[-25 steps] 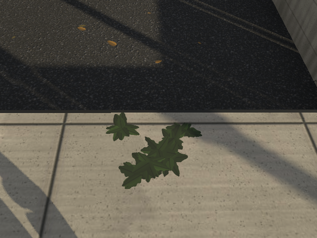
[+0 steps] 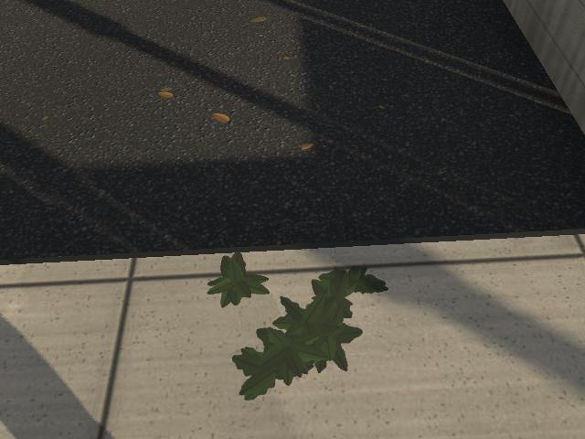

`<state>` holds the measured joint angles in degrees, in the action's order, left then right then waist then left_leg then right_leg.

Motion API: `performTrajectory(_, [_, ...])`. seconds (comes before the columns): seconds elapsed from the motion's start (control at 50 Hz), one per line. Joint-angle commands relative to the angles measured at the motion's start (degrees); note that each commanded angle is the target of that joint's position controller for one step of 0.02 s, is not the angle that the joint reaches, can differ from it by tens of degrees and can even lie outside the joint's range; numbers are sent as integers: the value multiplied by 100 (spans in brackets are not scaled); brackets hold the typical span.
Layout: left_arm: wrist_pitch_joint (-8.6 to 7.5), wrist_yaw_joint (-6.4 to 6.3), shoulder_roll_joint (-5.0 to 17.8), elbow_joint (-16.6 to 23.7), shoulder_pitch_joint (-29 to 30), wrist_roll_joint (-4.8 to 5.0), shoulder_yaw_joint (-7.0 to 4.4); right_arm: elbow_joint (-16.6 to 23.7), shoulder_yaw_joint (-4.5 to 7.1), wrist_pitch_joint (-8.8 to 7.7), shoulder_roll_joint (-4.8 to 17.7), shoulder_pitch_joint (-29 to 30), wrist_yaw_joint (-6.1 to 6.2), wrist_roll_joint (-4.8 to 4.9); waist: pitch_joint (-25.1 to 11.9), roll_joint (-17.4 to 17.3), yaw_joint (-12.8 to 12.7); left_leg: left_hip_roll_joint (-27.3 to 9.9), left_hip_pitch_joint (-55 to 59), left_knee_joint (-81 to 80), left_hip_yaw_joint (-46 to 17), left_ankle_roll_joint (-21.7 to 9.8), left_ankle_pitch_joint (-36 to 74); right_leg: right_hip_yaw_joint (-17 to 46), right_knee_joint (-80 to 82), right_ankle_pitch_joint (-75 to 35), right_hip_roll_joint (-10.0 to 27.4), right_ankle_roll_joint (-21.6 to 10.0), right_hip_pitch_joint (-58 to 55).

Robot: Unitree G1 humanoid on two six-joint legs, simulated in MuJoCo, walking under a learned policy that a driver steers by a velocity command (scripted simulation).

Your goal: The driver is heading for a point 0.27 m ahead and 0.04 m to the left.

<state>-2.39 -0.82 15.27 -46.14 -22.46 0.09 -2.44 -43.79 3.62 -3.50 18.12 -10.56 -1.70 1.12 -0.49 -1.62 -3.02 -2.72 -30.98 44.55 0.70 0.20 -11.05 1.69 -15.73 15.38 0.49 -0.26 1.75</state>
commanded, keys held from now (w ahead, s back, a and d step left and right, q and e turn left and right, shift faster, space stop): w+q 0.08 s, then no key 0.92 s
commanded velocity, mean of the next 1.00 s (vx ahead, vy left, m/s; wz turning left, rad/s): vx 0.13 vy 0.00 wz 0.09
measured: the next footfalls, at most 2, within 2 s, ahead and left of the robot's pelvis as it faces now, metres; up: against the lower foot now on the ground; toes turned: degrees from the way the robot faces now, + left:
left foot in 0.16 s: +0.21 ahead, +0.15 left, +0.00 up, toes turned +6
right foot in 0.58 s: +0.29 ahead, -0.07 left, +0.00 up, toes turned +7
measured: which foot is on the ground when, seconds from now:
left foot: up 0.00-0.14, down 0.16-1.00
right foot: down 0.00-0.16, up 0.18-0.56, down 0.58-1.00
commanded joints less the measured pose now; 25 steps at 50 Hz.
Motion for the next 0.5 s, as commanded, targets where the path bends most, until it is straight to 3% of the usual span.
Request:
performTrajectory(0.02, [-132, 14, 1072, 279, 124, 30, -298, 626, -73, -57, 106, 944, -96, 27, 490, 956, -177, -10, -183, -650, 65, 9, 409, 511, 823, -354, 1241, -951, 274])
performTrajectory(0.08, [-153, 42, 1200, 186, 98, 102, -371, 752, -68, 1, 281, 1017, -131, 48, 653, 871, -120, -32, -33, -890, 9, -221, 307, 388, 808, -293, 1548, -912, 221])
performTrajectory(0.1, [-129, 45, 1204, 152, 135, 116, -375, 772, -56, -2, 323, 982, -135, 23, 707, 808, -42, 15, 138, -1038, 37, -319, 229, 336, 631, -747, 1556, -855, 208])
performTrajectory(0.12, [-90, 35, 1229, 135, 233, 120, -375, 723, -13, -14, 385, 710, -129, -21, 574, 754, 186, 166, 608, -1256, 158, -412, 296, 192, 209, -1761, 1475, -738, 218])
performTrajectory(0.14, [-54, 16, 1197, 120, 245, 110, -357, 559, 89, -20, 545, 162, -100, -75, 190, 613, 474, 400, 1441, -1447, 290, -514, 462, -74, -617, -3092, 1236, -576, 267])
performTrajectory(0.16, [-43, -13, 1056, 129, 136, 56, -297, 401, 215, -19, 809, -506, -48, -84, -349, 402, 753, 390, 2542, -1527, 162, -633, 950, -402, -1714, -3566, 938, -328, 619])
performTrajectory(0.18, [-92, -18, 639, 403, -187, -132, -126, 421, 346, 10, 1470, -1064, 31, -192, -1276, -799, 741, -1062, 4467, -1538, -1925, -1317, 1954, -721, -3719, -1736, 307, 195, 2284])
performTrajectory(0.2, [-168, -6, 467, 277, -456, -124, -49, 339, 298, 61, 1442, -1287, 25, -127, -1980, -1505, 703, -2012, 4818, -2366, -3745, -2009, 2298, -115, -5139, 2034, -349, 404, 3017])
performTrajectory(0.22, [-188, 25, 987, 225, -122, 74, -193, 376, 183, 54, 1089, -1021, 29, -82, -1507, -875, 776, -1834, 4255, -2412, -3175, -1826, 2291, 326, -5731, 1988, -22, 357, 3230])
performTrajectory(0.24, [-180, 28, 1012, 263, 155, 152, -201, 400, 133, 43, 918, -649, 31, -86, -915, -603, 654, -1616, 3626, -2376, -2361, -1638, 2574, 181, -5721, 1672, 218, 277, 3406])
performTrajectory(0.26, [-151, -15, 946, 244, 334, 90, -193, 416, 75, 36, 713, -344, 27, -91, -612, -201, 533, -1330, 3090, -2429, -1856, -1461, 2799, 133, -5406, 1314, 404, 247, 3336])
performTrajectory(0.3, [-12, -78, 830, 180, 263, 21, -210, 430, 7, 16, 505, 66, 11, -190, -437, -325, 221, -986, 2177, -2707, -1215, -1313, 3162, 135, -4935, 751, 562, 250, 2633])
performTrajectory(0.36, [126, -132, 586, 95, 71, -30, -182, 336, -37, -69, 364, 353, 33, -254, -472, -367, -6, -859, 1682, -2909, -760, -1460, 3573, 126, -4224, 244, 525, 387, 2108])
performTrajectory(0.42, [173, -162, 468, 187, 484, -68, -134, 187, -32, -11, 423, 435, 108, -238, -429, -358, 90, -785, 1681, -2946, -617, -1376, 3118, 153, -3118, -188, 555, 429, 1946])
performTrajectory(0.5, [228, -155, 566, 247, 919, -19, -163, -58, -40, 113, 465, 292, 135, -235, -268, -280, 297, -840, 1726, -3030, -858, -1334, 1748, 167, -2255, -384, 490, 399, 1684])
